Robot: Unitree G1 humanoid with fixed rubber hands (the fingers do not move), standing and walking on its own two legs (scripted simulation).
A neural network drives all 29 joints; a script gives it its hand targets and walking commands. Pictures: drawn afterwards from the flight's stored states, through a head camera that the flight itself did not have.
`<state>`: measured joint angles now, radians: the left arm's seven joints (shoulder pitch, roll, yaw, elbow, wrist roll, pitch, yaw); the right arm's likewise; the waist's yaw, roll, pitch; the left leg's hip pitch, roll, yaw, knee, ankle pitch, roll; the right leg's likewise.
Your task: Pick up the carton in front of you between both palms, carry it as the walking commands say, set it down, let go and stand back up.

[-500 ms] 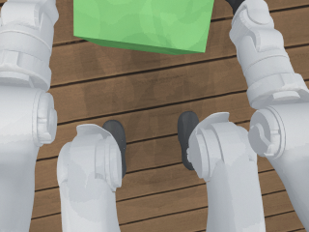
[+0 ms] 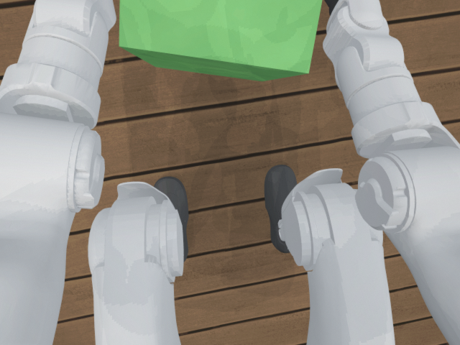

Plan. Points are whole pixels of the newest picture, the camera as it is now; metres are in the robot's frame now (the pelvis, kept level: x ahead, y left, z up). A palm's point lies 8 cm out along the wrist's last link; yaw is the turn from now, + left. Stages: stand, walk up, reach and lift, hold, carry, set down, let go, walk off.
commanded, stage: reach and lift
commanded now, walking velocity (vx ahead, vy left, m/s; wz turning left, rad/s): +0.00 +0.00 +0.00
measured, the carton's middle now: out of the picture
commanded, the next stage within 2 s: none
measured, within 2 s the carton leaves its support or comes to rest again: leaves its support in 0.28 s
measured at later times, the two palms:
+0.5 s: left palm out of the picture +0.54 +0.18 -0.07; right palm out of the picture +0.52 -0.12 -0.07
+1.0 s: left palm out of the picture +0.49 +0.18 +0.08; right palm out of the picture +0.49 -0.12 +0.09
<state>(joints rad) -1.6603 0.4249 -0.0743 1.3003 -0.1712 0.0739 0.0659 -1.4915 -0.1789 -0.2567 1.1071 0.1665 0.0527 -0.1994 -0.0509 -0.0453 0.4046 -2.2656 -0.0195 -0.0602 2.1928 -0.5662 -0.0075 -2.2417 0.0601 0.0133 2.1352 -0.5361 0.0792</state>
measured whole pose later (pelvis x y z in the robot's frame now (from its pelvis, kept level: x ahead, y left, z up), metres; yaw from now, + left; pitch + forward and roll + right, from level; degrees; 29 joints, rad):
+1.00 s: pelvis +0.01 -0.01 +0.14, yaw +5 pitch +41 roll -1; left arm -1.04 0.07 0.35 0.73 0.19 0.40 0.03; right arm -0.94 0.07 -0.50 0.58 -0.17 0.38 -0.10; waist -0.03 -0.02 -0.15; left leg -1.93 -0.11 -0.10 1.69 -0.49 -0.06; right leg -1.91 0.11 0.10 1.68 -0.49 0.09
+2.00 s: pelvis +0.11 -0.01 +0.39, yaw +6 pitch +5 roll +0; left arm -0.25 -0.13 0.24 0.45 0.20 0.49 0.05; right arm -0.25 0.15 -0.25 0.43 -0.20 0.48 -0.05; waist -0.01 0.00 -0.12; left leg -0.38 -0.05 -0.15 0.57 -0.28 -0.02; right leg -0.37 0.05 0.14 0.58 -0.28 0.02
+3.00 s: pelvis +0.11 -0.01 +0.40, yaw +5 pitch -4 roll +0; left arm -0.24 -0.15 0.21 0.30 0.27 0.70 0.02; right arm -0.25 0.15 -0.22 0.30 -0.27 0.68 -0.01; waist 0.00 0.00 -0.02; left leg -0.11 -0.04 -0.14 0.39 -0.21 -0.01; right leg -0.10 0.04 0.14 0.40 -0.22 0.01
